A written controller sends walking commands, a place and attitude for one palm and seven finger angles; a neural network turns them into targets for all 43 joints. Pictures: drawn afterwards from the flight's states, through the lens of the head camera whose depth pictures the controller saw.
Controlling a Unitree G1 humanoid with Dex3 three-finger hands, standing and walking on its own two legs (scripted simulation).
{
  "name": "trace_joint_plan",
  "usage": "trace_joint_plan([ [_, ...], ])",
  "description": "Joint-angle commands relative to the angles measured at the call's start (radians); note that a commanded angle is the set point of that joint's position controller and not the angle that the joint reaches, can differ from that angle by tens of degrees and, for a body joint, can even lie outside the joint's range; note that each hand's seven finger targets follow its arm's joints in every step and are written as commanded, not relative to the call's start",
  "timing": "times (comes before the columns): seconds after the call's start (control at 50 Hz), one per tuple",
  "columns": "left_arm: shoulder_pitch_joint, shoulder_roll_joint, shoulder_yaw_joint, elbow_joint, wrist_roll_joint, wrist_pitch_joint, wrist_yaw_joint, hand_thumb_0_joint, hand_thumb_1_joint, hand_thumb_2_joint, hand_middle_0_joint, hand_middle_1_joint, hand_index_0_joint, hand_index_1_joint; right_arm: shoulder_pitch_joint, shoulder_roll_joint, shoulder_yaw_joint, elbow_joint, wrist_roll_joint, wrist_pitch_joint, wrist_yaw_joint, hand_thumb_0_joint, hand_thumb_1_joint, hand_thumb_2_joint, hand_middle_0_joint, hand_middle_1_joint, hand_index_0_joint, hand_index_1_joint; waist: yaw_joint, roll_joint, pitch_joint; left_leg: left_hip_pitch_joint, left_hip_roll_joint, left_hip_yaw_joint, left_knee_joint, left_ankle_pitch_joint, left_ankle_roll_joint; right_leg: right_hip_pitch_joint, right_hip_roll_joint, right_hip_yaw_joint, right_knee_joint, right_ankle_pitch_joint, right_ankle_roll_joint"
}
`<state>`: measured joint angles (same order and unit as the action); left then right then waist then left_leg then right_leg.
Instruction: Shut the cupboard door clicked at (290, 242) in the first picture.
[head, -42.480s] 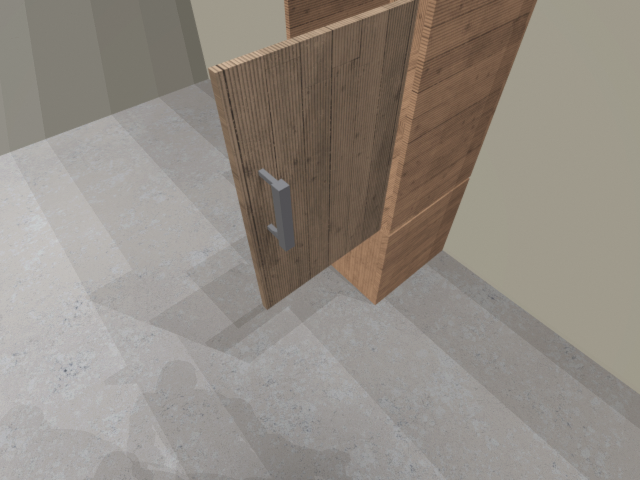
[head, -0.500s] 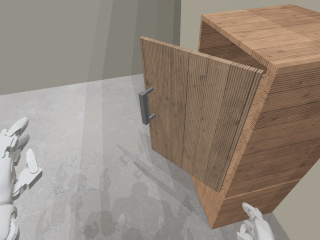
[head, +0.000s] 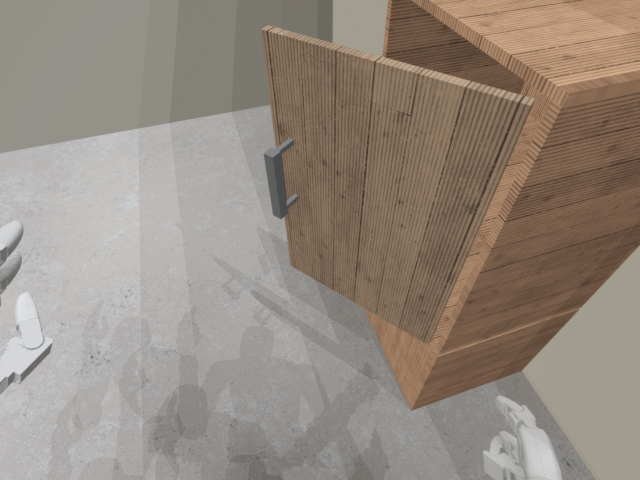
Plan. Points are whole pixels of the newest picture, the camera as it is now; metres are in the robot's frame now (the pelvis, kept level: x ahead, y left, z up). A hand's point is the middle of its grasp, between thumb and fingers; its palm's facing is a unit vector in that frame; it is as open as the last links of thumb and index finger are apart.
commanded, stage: step back with the hand held close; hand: left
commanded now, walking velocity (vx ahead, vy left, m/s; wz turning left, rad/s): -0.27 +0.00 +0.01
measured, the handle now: (283, 179) +0.63 +0.12 -0.01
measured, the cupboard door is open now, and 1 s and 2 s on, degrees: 37 37 37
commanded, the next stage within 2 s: stop stepping back and stand still in 1.08 s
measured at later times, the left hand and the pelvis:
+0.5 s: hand out of the picture +0.11 +0.27 +0.16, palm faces +0.52 -0.73 -0.44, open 7.4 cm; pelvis -0.08 -0.01 -0.02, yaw +3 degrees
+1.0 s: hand out of the picture -0.03 +0.27 +0.17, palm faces +0.61 -0.63 -0.48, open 7.4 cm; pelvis -0.17 -0.02 -0.03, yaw +11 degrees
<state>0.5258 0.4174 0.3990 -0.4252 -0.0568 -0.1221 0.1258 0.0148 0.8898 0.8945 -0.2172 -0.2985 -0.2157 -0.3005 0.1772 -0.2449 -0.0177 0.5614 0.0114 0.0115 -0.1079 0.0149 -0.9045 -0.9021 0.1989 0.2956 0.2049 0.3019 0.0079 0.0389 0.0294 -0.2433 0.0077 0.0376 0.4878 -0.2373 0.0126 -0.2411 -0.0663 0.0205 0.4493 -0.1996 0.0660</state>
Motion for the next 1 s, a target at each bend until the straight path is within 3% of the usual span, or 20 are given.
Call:
trace_joint_plan([
  [0.0,-0.011,0.208,0.180,-0.226,0.005,-0.077,0.037,0.000,0.900,0.900,-0.200,-0.300,-0.200,-0.300,-0.098,-0.118,-0.040,-0.170,-0.003,-0.045,-0.011,0.000,-0.900,-0.900,0.200,0.300,0.200,0.300,0.011,0.052,-0.190,-0.102,0.073,-0.037,-0.111,0.232,0.023,0.189,0.038,-0.040,0.063,0.339,-0.037],
  [0.1,-0.013,0.201,0.193,-0.220,0.021,-0.101,0.042,0.000,0.900,0.900,-0.200,-0.300,-0.200,-0.300,-0.092,-0.128,-0.040,-0.171,0.001,-0.062,-0.006,0.000,-0.900,-0.900,0.200,0.300,0.200,0.300,0.006,0.070,-0.138,-0.347,0.092,-0.077,-0.169,-0.144,0.054,0.270,0.055,-0.025,0.125,0.232,-0.034],
  [0.18,-0.046,0.173,0.164,-0.242,0.029,-0.125,0.046,0.000,0.900,0.900,-0.200,-0.300,-0.200,-0.300,-0.073,-0.121,-0.035,-0.169,0.004,-0.087,-0.003,0.000,-0.900,-0.900,0.200,0.300,0.200,0.300,-0.004,0.043,-0.097,-0.438,0.082,-0.078,-0.138,-0.346,0.062,0.217,0.044,0.008,0.111,0.103,-0.040],
  [0.2,-0.061,0.201,0.189,-0.254,0.036,-0.134,0.047,0.000,0.900,0.900,-0.200,-0.300,-0.200,-0.300,-0.075,-0.128,-0.037,-0.161,-0.001,-0.096,-0.005,0.000,-0.900,-0.900,0.200,0.300,0.200,0.300,-0.004,0.042,-0.097,-0.439,0.080,-0.087,-0.132,-0.365,0.064,0.206,0.042,0.016,0.098,0.068,-0.042],
  [0.24,-0.077,0.172,0.158,-0.258,0.035,-0.142,0.048,0.000,0.900,0.900,-0.200,-0.300,-0.200,-0.300,-0.062,-0.119,-0.032,-0.157,-0.001,-0.108,-0.003,0.000,-0.900,-0.900,0.200,0.300,0.200,0.300,-0.009,0.016,-0.085,-0.414,0.070,-0.081,-0.096,-0.379,0.057,0.132,0.031,0.035,0.065,-0.032,-0.050],
  [0.3,-0.109,0.200,0.180,-0.271,0.042,-0.158,0.056,0.000,0.900,0.900,-0.200,-0.300,-0.200,-0.300,-0.051,-0.125,-0.033,-0.139,-0.010,-0.130,-0.006,0.000,-0.900,-0.900,0.200,0.300,0.200,0.300,-0.011,0.038,-0.078,-0.400,0.070,-0.097,-0.097,-0.398,0.054,0.083,0.036,0.035,0.047,-0.126,-0.054],
  [0.4,-0.099,0.198,0.193,-0.266,0.049,-0.179,0.062,0.000,0.900,0.900,-0.200,-0.300,-0.200,-0.300,-0.042,-0.125,-0.035,-0.126,-0.012,-0.160,-0.005,0.000,-0.900,-0.900,0.200,0.300,0.200,0.300,-0.006,0.079,-0.107,-0.458,0.088,-0.116,-0.111,-0.434,0.064,0.143,0.057,0.037,0.107,-0.088,-0.052],
  [0.62,-0.067,0.189,0.180,-0.239,0.033,-0.185,0.071,0.000,0.900,0.900,-0.200,-0.300,-0.200,-0.300,-0.031,-0.104,-0.033,-0.106,-0.014,-0.151,0.010,0.000,-0.900,-0.900,0.200,0.300,0.200,0.300,-0.014,-0.057,-0.098,-0.373,0.039,-0.075,0.010,-0.361,0.034,-0.041,-0.011,0.121,-0.014,-0.181,-0.082],
  [0.68,-0.076,0.199,0.186,-0.270,0.033,-0.188,0.076,0.000,0.900,0.900,-0.200,-0.300,-0.200,-0.300,-0.027,-0.110,-0.035,-0.110,-0.011,-0.144,0.009,0.000,-0.900,-0.900,0.200,0.300,0.200,0.300,-0.023,-0.026,-0.106,-0.374,0.053,-0.097,-0.015,-0.410,0.044,-0.064,0.008,0.097,0.006,-0.233,-0.072],
  [0.72,-0.070,0.199,0.195,-0.290,0.037,-0.193,0.079,0.000,0.900,0.900,-0.200,-0.300,-0.200,-0.300,-0.033,-0.111,-0.037,-0.114,-0.010,-0.145,0.005,0.000,-0.900,-0.900,0.200,0.300,0.200,0.300,-0.023,0.047,-0.122,-0.448,0.089,-0.139,-0.084,-0.451,0.061,0.015,0.041,0.064,0.110,-0.175,-0.064],
  [0.8,-0.041,0.246,0.272,-0.340,0.043,-0.207,0.070,0.000,0.900,0.900,-0.200,-0.300,-0.200,-0.300,-0.077,-0.115,-0.050,-0.126,-0.010,-0.171,0.005,0.000,-0.900,-0.900,0.200,0.300,0.200,0.300,-0.001,0.216,-0.186,-0.617,0.228,-0.239,-0.209,-0.537,0.113,0.229,0.140,-0.004,0.423,-0.044,-0.041],
  [0.82,-0.031,0.240,0.277,-0.346,0.039,-0.210,0.067,0.000,0.900,0.900,-0.200,-0.300,-0.200,-0.300,-0.083,-0.111,-0.051,-0.129,-0.012,-0.177,0.007,0.000,-0.900,-0.900,0.200,0.300,0.200,0.300,0.003,0.211,-0.176,-0.645,0.241,-0.217,-0.182,-0.526,0.118,0.239,0.141,0.011,0.436,-0.040,-0.049],
  [0.84,-0.006,0.248,0.294,-0.317,0.034,-0.208,0.064,0.000,0.900,0.900,-0.200,-0.300,-0.200,-0.300,-0.084,-0.112,-0.057,-0.128,-0.006,-0.180,0.010,0.000,-0.900,-0.900,0.200,0.300,0.200,0.300,0.004,0.162,-0.158,-0.645,0.221,-0.168,-0.117,-0.528,0.102,0.208,0.123,0.054,0.398,-0.066,-0.069],
  [0.86,0.030,0.246,0.297,-0.273,0.025,-0.204,0.061,0.000,0.900,0.900,-0.200,-0.300,-0.200,-0.300,-0.085,-0.103,-0.064,-0.127,-0.003,-0.178,0.013,0.000,-0.900,-0.900,0.200,0.300,0.200,0.300,0.005,0.098,-0.138,-0.593,0.165,-0.102,-0.007,-0.514,0.066,0.104,0.073,0.165,0.277,-0.158,-0.107],
  [0.88,0.063,0.248,0.281,-0.251,0.011,-0.199,0.061,0.000,0.900,0.900,-0.200,-0.300,-0.200,-0.300,-0.070,-0.076,-0.063,-0.123,-0.002,-0.173,0.022,0.000,-0.900,-0.900,0.200,0.300,0.200,0.300,-0.003,-0.035,-0.095,-0.405,0.068,-0.029,0.205,-0.399,-0.006,-0.170,-0.061,0.371,0.025,-0.261,-0.183],
  [0.9,0.056,0.255,0.267,-0.266,0.014,-0.191,0.070,0.000,0.900,0.900,-0.200,-0.300,-0.200,-0.300,-0.028,-0.061,-0.064,-0.083,-0.006,-0.160,0.035,0.000,-0.900,-0.900,0.200,0.300,0.200,0.300,-0.010,-0.208,-0.132,-0.203,-0.017,0.019,0.487,-0.261,-0.061,-0.356,-0.247,0.577,-0.178,-0.232,-0.259],
  [0.92,-0.006,0.249,0.224,-0.302,0.016,-0.160,0.079,0.000,0.900,0.900,-0.200,-0.300,-0.200,-0.300,-0.066,-0.047,-0.058,-0.052,-0.014,-0.138,0.047,0.000,-0.900,-0.900,0.200,0.300,0.200,0.300,0.006,-0.288,-0.152,-0.186,-0.010,-0.027,0.671,-0.278,-0.060,-0.357,-0.302,0.565,-0.222,-0.163,-0.285],
  [0.94,-0.071,0.247,0.212,-0.343,0.024,-0.145,0.078,0.000,0.900,0.900,-0.200,-0.300,-0.200,-0.300,-0.054,-0.046,-0.050,-0.057,-0.022,-0.129,0.045,0.000,-0.900,-0.900,0.200,0.300,0.200,0.300,-0.012,-0.314,-0.138,-0.148,-0.001,-0.046,0.697,-0.281,-0.051,-0.398,-0.270,0.481,-0.211,-0.163,-0.260],
  [0.96,-0.113,0.233,0.199,-0.350,0.027,-0.141,0.075,0.000,0.900,0.900,-0.200,-0.300,-0.200,-0.300,-0.043,-0.041,-0.043,-0.068,-0.025,-0.127,0.039,0.000,-0.900,-0.900,0.200,0.300,0.200,0.300,-0.019,-0.346,-0.102,-0.059,0.016,-0.049,0.595,-0.270,-0.038,-0.453,-0.207,0.382,-0.185,-0.122,-0.220],
  [0.98,-0.138,0.222,0.184,-0.327,0.032,-0.144,0.073,0.000,0.900,0.900,-0.200,-0.300,-0.200,-0.300,-0.043,-0.046,-0.034,-0.066,-0.027,-0.125,0.029,0.000,-0.900,-0.900,0.200,0.300,0.200,0.300,-0.025,-0.315,-0.070,-0.006,0.012,-0.028,0.416,-0.237,-0.029,-0.453,-0.139,0.299,-0.140,-0.071,-0.179],
])
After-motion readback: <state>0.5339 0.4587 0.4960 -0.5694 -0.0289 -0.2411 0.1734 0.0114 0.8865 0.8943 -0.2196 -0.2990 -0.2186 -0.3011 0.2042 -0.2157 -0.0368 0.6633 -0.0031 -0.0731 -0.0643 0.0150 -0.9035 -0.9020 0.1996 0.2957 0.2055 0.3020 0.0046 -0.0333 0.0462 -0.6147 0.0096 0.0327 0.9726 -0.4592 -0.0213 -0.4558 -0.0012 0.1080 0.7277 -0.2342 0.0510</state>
